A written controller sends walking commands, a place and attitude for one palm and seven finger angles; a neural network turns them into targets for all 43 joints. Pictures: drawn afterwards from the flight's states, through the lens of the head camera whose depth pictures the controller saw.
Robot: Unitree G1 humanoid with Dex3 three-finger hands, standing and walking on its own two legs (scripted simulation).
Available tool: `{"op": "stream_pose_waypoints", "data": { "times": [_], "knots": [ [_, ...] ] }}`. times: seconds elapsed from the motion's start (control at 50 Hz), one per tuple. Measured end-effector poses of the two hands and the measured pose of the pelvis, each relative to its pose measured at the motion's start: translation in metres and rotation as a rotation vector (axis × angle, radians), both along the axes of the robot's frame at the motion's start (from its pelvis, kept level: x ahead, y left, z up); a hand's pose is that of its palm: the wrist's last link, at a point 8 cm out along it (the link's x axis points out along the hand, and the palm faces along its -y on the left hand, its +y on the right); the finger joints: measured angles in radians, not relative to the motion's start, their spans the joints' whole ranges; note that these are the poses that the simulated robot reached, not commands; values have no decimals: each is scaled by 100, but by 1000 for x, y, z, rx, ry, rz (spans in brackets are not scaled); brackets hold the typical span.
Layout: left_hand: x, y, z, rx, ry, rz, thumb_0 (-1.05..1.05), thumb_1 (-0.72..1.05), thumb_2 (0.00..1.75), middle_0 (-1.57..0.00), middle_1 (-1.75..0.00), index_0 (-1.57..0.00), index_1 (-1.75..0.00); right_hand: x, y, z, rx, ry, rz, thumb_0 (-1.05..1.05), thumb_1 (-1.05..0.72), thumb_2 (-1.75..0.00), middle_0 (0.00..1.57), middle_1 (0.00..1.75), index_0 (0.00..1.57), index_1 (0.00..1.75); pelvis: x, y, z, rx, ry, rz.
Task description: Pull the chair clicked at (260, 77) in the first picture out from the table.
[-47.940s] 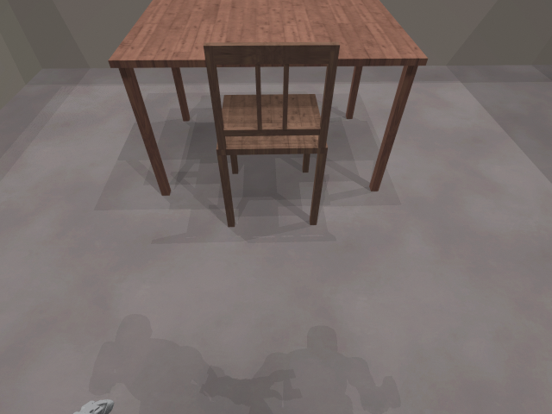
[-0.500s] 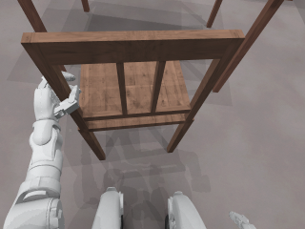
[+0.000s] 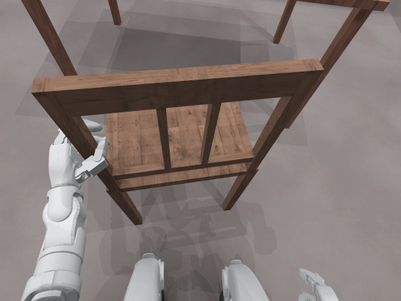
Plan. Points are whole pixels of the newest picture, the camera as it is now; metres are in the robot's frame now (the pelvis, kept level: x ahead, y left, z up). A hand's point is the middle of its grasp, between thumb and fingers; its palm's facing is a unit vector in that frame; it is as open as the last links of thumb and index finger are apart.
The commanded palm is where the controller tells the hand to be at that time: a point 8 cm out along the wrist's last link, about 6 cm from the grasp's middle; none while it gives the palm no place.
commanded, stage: hook a spindle and tug to test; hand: left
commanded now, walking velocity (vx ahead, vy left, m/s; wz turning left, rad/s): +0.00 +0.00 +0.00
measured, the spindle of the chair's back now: (164, 140) +0.43 +0.07 +0.01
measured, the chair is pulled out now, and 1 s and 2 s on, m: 0.33 0.42 0.46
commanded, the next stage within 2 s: step backward, pulling the chair out in 0.04 s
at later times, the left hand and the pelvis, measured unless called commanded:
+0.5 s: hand (99, 163) +0.36 +0.19 +0.03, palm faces +0.16 -0.97 -0.16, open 6.0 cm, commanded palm +0.33 +0.23 +0.03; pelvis +0.00 +0.01 +0.09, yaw +1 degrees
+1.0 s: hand (112, 222) +0.26 +0.15 +0.03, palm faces +0.18 -0.97 -0.16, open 5.9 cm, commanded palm +0.25 +0.20 +0.04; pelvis -0.07 -0.02 +0.10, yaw +3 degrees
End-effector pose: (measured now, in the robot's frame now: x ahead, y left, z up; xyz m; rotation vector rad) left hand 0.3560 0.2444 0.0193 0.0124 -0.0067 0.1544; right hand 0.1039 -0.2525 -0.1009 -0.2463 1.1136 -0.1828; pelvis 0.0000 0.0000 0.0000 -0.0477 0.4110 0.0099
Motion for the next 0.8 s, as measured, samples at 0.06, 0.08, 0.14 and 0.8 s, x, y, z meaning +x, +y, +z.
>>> {"op": "stream_pose_waypoints", "data": {
  "times": [0.06, 0.08, 0.14, 0.8],
  "knots": [
    [-2, 0, 0, 2, -2, -2, 2, 65, 74, -45, -145, -42, -145, 7, 0, 0, -1, -17, 10, 1, -90, -90, 20, 30, 21, 30, 0, -1, -1, 1, -1, 3],
    [-3, 0, 0, 2, -2, -2, 2, 65, 74, -46, -145, -42, -145, 10, -1, 0, -2, -23, 13, 1, -90, -90, 20, 30, 21, 30, 0, -1, -1, 1, -1, 4],
    [-3, 0, 0, 3, -3, -4, 2, 64, 74, -46, -145, -42, -145, 15, -1, -1, -4, -36, 24, 1, -90, -90, 20, 30, 21, 30, -1, -2, -2, 1, -2, 7],
    [-88, -38, 32, 68, 486, 49, 6, 61, 67, -28, -122, -50, -145, -80, -13, 82, 4, 35, -85, 1, -90, -90, 20, 30, 20, 30, -51, -17, 95, 9, -333, 14]
  ]
}}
